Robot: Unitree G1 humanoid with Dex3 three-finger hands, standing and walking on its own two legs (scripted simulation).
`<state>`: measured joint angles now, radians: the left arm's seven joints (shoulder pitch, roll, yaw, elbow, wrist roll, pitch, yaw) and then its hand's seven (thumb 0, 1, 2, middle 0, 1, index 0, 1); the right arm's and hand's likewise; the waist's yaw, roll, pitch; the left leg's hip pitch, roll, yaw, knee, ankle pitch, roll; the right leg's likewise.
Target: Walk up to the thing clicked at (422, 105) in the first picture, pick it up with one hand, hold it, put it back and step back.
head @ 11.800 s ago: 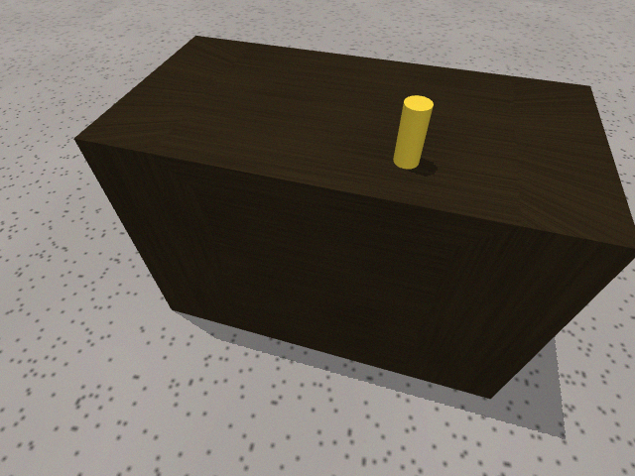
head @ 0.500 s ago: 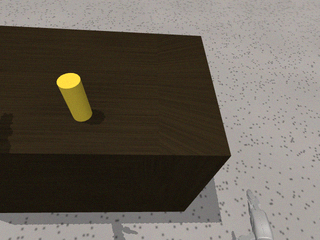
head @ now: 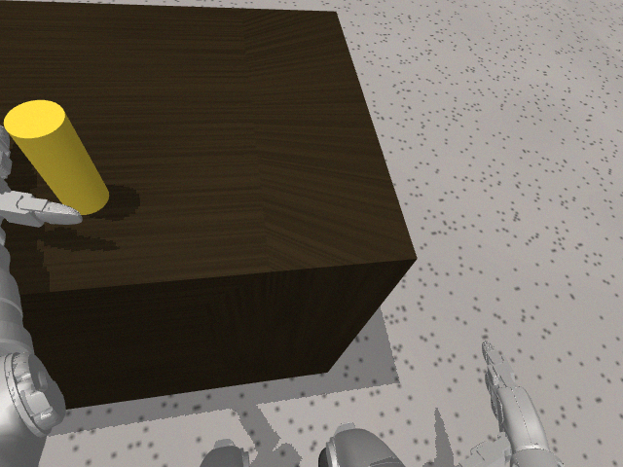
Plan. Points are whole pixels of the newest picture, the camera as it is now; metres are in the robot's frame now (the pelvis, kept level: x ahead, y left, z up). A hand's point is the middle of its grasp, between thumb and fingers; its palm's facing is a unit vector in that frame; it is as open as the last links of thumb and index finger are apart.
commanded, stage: close in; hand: left
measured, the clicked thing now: (64, 163) +0.47 +0.25 +0.10
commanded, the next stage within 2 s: rest palm in 0.38 s
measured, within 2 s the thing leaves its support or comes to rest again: leaves its support in 1.66 s
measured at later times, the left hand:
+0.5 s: hand (71, 172) +0.46 +0.24 +0.09, palm faces +0.20 -0.98 +0.03, open 17.3 cm
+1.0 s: hand (64, 149) +0.49 +0.25 +0.10, palm faces +0.24 -0.97 +0.02, open 14.3 cm
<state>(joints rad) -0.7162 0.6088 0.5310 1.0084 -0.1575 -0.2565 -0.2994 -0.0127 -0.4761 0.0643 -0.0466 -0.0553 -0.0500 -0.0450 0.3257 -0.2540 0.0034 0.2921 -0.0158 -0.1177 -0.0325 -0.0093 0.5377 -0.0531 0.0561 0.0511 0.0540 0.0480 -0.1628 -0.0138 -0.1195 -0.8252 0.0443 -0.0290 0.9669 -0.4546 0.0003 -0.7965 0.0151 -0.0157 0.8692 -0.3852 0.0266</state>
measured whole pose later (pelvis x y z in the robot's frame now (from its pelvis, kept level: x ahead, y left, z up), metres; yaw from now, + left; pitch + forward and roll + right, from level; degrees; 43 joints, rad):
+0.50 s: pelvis +0.00 -0.01 +0.00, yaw +1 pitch +17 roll -2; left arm -0.72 0.48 0.41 0.95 -0.15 -0.24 -0.16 -0.01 -0.48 0.05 -0.03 -0.02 -0.04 0.00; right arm 0.36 -0.24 -0.03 0.21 0.00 -0.06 -0.01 -0.01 0.53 -0.06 0.06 0.05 0.05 0.05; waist -0.13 -0.01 -0.12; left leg -0.81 0.03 -0.03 0.98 -0.46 0.00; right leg -0.79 0.00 -0.01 0.91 -0.40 0.02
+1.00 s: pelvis -0.01 +0.00 -0.01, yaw +0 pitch +18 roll -3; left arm -0.85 0.57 0.46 1.10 -0.10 -0.27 -0.13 -0.01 -0.46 0.18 -0.56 -0.38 -0.58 -0.35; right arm 0.35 -0.25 -0.02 0.15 -0.01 -0.04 0.00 -0.01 0.51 -0.05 0.06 0.05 0.05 0.05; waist -0.17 0.00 -0.12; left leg -0.86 0.04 -0.02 1.00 -0.46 0.00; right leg -0.84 0.01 -0.01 0.92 -0.40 0.02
